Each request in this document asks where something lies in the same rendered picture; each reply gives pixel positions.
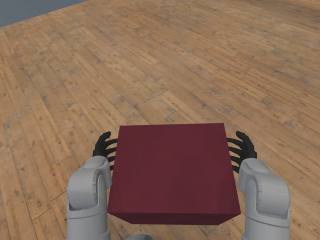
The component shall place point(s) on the robot right forearm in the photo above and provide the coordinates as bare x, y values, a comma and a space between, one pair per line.
267, 202

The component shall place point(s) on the carton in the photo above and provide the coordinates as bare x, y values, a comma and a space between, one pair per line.
173, 174

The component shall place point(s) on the left robot hand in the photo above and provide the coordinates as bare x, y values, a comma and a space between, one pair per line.
101, 145

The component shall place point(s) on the right robot hand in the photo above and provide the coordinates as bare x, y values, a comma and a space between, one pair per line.
247, 151

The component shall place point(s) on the robot left forearm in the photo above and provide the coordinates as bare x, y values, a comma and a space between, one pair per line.
86, 201

